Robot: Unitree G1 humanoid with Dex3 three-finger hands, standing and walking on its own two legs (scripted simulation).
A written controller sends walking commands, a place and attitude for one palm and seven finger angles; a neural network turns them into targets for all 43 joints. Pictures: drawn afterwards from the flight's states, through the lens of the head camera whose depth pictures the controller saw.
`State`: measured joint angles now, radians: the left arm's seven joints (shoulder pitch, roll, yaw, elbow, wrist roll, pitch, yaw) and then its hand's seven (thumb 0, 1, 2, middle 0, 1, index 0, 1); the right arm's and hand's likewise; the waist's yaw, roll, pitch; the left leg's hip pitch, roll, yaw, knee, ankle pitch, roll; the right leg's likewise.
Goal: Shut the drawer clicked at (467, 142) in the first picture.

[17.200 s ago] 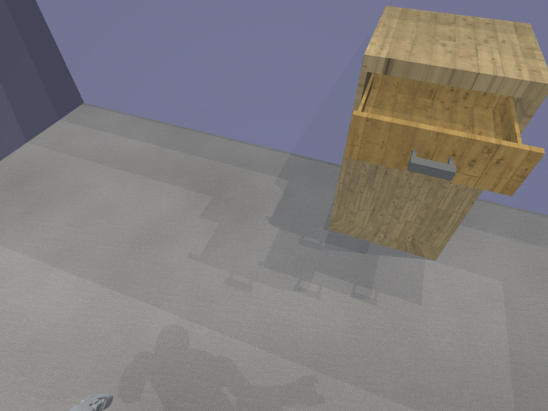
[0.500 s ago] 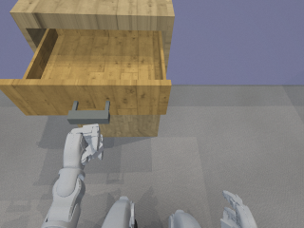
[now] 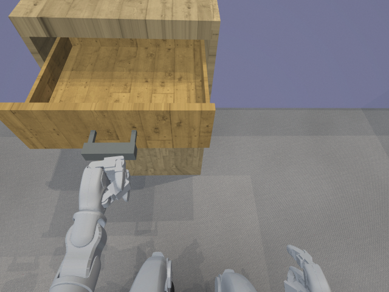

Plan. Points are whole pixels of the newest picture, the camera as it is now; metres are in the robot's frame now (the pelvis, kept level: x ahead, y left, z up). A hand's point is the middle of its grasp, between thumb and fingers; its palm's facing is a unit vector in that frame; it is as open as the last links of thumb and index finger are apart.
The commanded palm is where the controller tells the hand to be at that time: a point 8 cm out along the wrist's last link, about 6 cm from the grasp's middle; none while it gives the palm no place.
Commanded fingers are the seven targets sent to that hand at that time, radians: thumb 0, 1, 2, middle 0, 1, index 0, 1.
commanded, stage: push the drawer shut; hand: left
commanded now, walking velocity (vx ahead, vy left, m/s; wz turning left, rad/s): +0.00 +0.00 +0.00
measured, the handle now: (112, 142) +0.41 +0.20 +0.03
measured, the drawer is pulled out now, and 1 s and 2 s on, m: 0.23 0.14 0.03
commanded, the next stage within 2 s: none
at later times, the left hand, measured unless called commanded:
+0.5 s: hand (126, 170) +0.35 +0.15 +0.03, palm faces +0.03 -1.00 -0.04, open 2.7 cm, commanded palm +0.36 +0.21 +0.04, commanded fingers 0.00 0.90 0.90 -1.40 -1.60 -1.40 -1.60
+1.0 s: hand (130, 139) +0.43 +0.16 +0.03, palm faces +0.04 -1.00 -0.04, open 2.8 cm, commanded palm +0.42 +0.21 +0.04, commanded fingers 0.00 0.90 0.90 -1.40 -1.60 -1.40 -1.60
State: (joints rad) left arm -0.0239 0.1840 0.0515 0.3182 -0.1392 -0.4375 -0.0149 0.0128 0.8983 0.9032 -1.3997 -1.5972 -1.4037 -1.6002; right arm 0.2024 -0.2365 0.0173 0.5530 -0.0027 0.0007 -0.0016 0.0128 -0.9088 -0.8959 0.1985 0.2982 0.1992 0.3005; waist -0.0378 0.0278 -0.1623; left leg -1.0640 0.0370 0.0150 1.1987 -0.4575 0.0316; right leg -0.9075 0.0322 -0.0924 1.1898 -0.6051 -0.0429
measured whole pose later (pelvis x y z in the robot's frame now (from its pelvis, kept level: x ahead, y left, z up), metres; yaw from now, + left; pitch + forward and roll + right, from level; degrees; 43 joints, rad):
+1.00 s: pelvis -0.03 +0.01 -0.01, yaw -1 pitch +21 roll -4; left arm -0.65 0.29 0.22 0.99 -0.08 -0.53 -0.03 -0.04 0.78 0.95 -1.40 -1.60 -1.40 -1.60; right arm 0.30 -0.25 0.02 0.67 -0.02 0.02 0.00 0.01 -0.91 -0.90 0.20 0.30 0.20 0.30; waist -0.11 0.03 -0.15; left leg -1.19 0.04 0.01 1.24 -0.41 0.05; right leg -1.04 0.03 -0.10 1.23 -0.56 -0.03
